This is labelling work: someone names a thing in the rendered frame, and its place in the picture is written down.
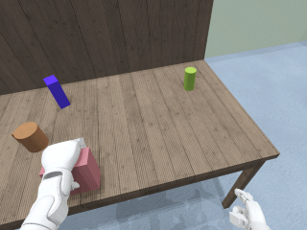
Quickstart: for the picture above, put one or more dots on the left robot forearm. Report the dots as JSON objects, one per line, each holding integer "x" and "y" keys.
{"x": 50, "y": 208}

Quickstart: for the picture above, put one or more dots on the sponge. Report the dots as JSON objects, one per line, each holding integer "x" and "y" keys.
{"x": 86, "y": 172}

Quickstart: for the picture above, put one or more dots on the right robot hand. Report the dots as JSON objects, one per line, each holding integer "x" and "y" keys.
{"x": 243, "y": 217}

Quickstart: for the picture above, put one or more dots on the left robot hand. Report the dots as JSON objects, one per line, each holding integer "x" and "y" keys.
{"x": 63, "y": 155}

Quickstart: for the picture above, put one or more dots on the table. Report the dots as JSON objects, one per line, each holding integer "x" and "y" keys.
{"x": 121, "y": 65}

